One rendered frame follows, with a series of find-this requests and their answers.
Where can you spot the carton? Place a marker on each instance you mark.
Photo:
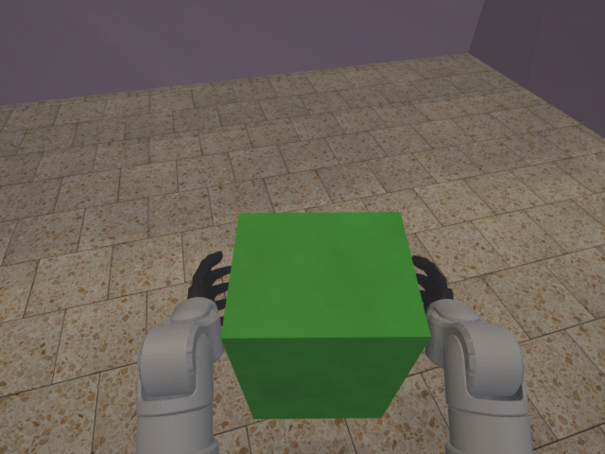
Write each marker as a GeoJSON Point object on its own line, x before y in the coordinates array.
{"type": "Point", "coordinates": [324, 317]}

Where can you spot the right robot forearm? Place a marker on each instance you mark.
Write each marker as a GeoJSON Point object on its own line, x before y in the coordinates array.
{"type": "Point", "coordinates": [485, 386]}

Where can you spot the robot left hand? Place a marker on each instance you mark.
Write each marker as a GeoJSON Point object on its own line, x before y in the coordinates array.
{"type": "Point", "coordinates": [204, 278]}

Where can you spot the left robot forearm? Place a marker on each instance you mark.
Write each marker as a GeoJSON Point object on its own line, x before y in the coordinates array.
{"type": "Point", "coordinates": [175, 381]}

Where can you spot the robot right hand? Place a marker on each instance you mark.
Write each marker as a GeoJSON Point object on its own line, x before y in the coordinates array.
{"type": "Point", "coordinates": [434, 283]}

